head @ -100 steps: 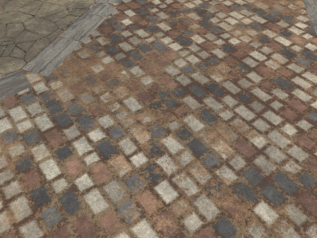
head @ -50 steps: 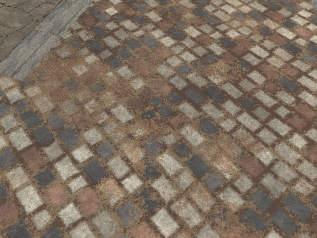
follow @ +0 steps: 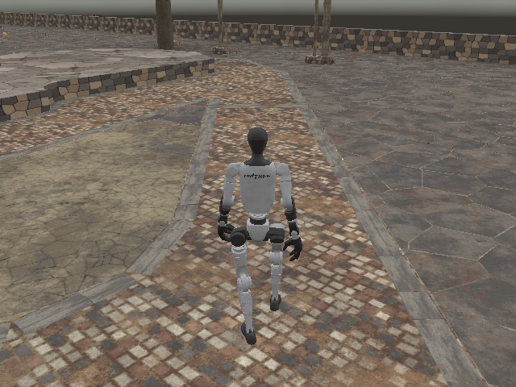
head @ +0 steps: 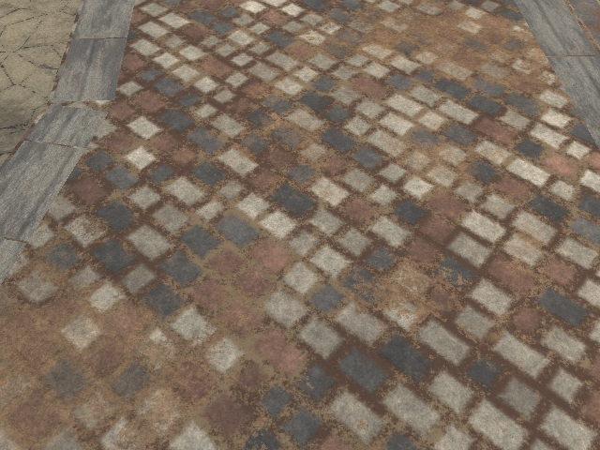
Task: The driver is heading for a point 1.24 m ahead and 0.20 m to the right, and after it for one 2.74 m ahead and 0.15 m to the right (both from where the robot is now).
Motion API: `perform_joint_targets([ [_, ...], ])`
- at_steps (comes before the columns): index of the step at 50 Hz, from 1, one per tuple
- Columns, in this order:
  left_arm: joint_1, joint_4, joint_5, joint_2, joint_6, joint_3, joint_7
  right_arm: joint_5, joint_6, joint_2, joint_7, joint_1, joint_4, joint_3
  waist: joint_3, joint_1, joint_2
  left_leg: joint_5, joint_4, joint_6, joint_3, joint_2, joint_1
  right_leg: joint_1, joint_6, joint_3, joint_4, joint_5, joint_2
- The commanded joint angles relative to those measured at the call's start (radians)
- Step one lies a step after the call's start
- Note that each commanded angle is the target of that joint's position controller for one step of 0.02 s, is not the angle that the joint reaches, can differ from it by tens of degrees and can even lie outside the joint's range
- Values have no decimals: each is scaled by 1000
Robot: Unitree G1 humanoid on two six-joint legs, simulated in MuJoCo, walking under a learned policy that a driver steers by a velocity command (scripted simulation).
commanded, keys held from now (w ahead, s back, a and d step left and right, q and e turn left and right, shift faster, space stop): w+e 0.38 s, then w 0.62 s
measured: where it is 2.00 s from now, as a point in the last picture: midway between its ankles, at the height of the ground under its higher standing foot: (408, 254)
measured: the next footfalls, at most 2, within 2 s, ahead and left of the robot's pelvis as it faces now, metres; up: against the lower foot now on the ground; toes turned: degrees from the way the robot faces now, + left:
right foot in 0.12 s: +0.21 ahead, -0.07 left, +0.00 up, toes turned -9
left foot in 0.66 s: +0.57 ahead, -0.01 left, +0.00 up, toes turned -17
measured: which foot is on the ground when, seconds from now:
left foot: down 0.00-0.12, up 0.14-0.64, down 0.66-1.00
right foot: up 0.00-0.10, down 0.12-0.68, up 0.70-1.00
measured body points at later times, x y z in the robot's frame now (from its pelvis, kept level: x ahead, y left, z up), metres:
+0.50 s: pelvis +0.27 -0.04 +0.01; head +0.30 -0.07 +0.45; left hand +0.32 +0.23 -0.12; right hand +0.39 -0.32 -0.11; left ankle +0.47 +0.08 -0.67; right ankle +0.17 -0.06 -0.74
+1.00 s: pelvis +0.55 -0.08 +0.01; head +0.57 -0.08 +0.46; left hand +0.76 +0.10 -0.12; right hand +0.44 -0.31 -0.12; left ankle +0.54 +0.00 -0.74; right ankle +0.60 -0.26 -0.67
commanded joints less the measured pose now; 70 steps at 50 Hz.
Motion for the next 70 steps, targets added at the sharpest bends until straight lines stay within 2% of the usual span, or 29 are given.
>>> perform_joint_targets([
  [1, -80, -85, 4, 36, -14, 3, -2, -2, 1, -146, -18, 68, -16, -25, 43, 12, 104, 891, 45, 31, -35, 301, 12, 41, -40, -76, -78, -60, 59],
  [4, 78, -47, 8, 78, -14, 27, 7, -9, 19, -189, -29, 29, -29, -38, -54, 93, 148, 1188, 313, 35, -2, 325, 54, 217, -112, -104, -96, -208, 142],
  [6, 307, 18, 24, 153, -24, 65, 17, -3, 28, -210, -14, -18, -66, -47, -170, 211, 91, 900, 745, 20, 9, 302, -138, 546, -184, 10, -246, -224, 122],
  [7, 320, 13, 27, 253, -24, 92, 28, 1, 26, -112, 1, -1, -118, -30, -243, 162, -93, 92, 1085, -16, 1, 176, -478, 797, -278, 408, -264, -216, -161],
  [8, 319, -2, 5, 294, -11, 100, 22, 11, 17, -140, 16, -52, -185, -38, -301, 145, -126, -236, 1297, -39, -200, 7, -756, 915, -402, 859, -421, -223, -287],
  [9, 272, 3, -9, 262, -5, 91, 29, 3, 4, -161, 23, -155, -207, -38, -153, 132, -10, -120, 1256, -29, -284, 98, -870, 822, -353, 696, -457, -229, -261],
  [11, 178, -10, -13, 174, -14, 68, 35, 5, -5, -157, 22, -155, -203, -38, -25, 48, 96, 3, 1080, -40, -275, 160, -776, 590, -253, 494, -494, -27, -173],
  [14, 181, -12, -29, 156, -46, 54, 43, -34, 52, -132, 30, -126, -209, -35, -44, -1, 53, 14, 958, -88, -264, 179, -656, 481, -210, 351, -495, 206, -73],
  [20, 326, -6, -27, 194, -48, 59, 41, -27, 81, -143, 43, -347, -306, -30, -22, 69, -20, 201, 733, -123, -229, 166, -791, 537, -138, 336, -502, 278, -26],
  [28, 436, 15, -8, 184, -54, 39, 59, -12, 59, -136, 59, -554, -388, -3, 7, 141, -49, 305, 413, -54, -193, 101, -770, 732, -108, 335, -472, 412, -68],
  [32, 359, 8, 2, 229, -66, 43, 61, -4, 40, -204, 36, -300, -322, -28, -86, 6, -61, 178, 303, 26, -185, 14, -416, 727, -64, 302, -246, 760, -71],
  [33, 338, 5, -2, 230, -68, 42, 56, -8, 31, -221, 23, -147, -279, -38, -161, -71, -32, 231, 244, 52, -203, 39, -220, 660, -51, 268, -63, 694, -35],
  [34, 352, -24, -9, 180, -73, 28, 50, -32, 26, -288, 8, 10, -257, -54, -289, -114, 67, 148, 257, 98, -423, 245, 22, 488, -42, 234, 211, 362, 23],
  [35, 512, -13, -49, 104, -65, 19, 45, -44, 34, -370, 18, 23, -243, -79, -376, -31, 324, 143, 157, 259, -912, 491, 222, 168, 4, 151, 557, -456, 221],
  [36, 454, -2, -8, 186, -59, 28, 50, -7, 46, -278, 33, -54, -252, -63, -273, -11, 143, 8, 80, 235, -971, 450, 109, 76, -14, 219, 622, -455, 159],
  [37, 359, -23, -3, 181, -58, 30, 44, 1, 46, -214, 37, -155, -268, -47, -122, 13, 71, -12, 56, 212, -796, 415, -45, 55, -11, 214, 589, -365, 114],
  [38, 306, -37, -2, 163, -59, 23, 38, -6, 41, -177, 40, -190, -265, -36, -63, 23, 26, 73, 26, 188, -688, 367, -138, 66, -8, 201, 540, -319, 82],
  [40, 298, -44, 12, 142, -41, 19, 24, -3, 29, -153, 35, -176, -234, -25, -39, 58, 81, 199, -15, 143, -537, 290, -233, 121, 6, 177, 460, -291, 40],
  [48, 60, -118, 15, 105, -21, -2, 2, 12, 8, -179, 39, -27, -155, -28, 11, 25, 92, 365, -102, 143, -364, 232, -199, -30, 71, 74, 186, -100, -33],
  [55, -130, -177, 3, 94, -30, -17, 3, 4, 13, -197, 31, 62, -115, -28, 20, -25, 106, 517, -43, 121, -318, 256, -83, 39, 56, 27, -102, -27, 10],
  [58, -107, -178, 5, 115, -39, -8, 10, -1, 20, -214, 22, 44, -106, -32, 12, 6, 112, 659, 36, 106, -320, 289, -28, 122, 16, 24, -169, -122, 39],
  [60, 92, -111, 14, 139, -53, 10, 24, 2, 28, -221, 20, 17, -103, -33, -87, 97, 86, 841, 273, 76, -274, 250, -42, 376, -25, -1, -273, -128, 97],
  [61, 260, -62, 32, 188, -65, 28, 35, 8, 28, -201, 20, 13, -117, -25, -194, 157, 46, 691, 485, 55, -240, 207, -181, 623, -64, 86, -276, -136, 15],
  [62, 383, -53, 54, 290, -68, 52, 46, 35, 26, -114, 26, 58, -165, -2, -329, 162, -136, 229, 834, 10, -169, 89, -482, 896, -152, 485, -323, -249, -276],
  [63, 365, -45, 16, 303, -50, 62, 38, 28, 32, -154, 23, 106, -149, -18, -362, 132, -200, -216, 1019, 14, -244, -2, -658, 914, -218, 762, -440, -257, -372],
  [64, 264, -60, -3, 236, -43, 48, 33, 10, 40, -195, 20, 38, -149, -31, -201, 96, -75, -147, 1060, 25, -304, 66, -716, 780, -188, 612, -449, -312, -325],
  [66, 150, -72, -2, 134, -58, 21, 29, 10, 43, -150, 32, -32, -155, -24, -47, 49, -24, -21, 958, 22, -307, 132, -666, 545, -113, 381, -540, -248, -230],
  [68, 155, -50, -4, 113, -75, 14, 38, -14, 69, -135, 46, -11, -140, -24, -22, 15, -51, 25, 917, 5, -302, 148, -602, 461, -70, 253, -581, -140, -177],
  [70, 193, -31, -8, 131, -94, 19, 40, -12, 84, -129, 56, -31, -147, -28, -25, 5, -36, 75, 915, -4, -297, 148, -628, 472, -68, 185, -599, -40, -171],
])
Velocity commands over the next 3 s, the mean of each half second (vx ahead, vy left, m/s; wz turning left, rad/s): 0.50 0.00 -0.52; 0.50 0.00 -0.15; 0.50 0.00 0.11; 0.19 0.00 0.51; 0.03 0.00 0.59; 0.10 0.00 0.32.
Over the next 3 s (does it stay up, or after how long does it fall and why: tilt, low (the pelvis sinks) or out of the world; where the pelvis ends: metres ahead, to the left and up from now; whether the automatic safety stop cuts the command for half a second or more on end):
stays up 0.94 -0.26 0.01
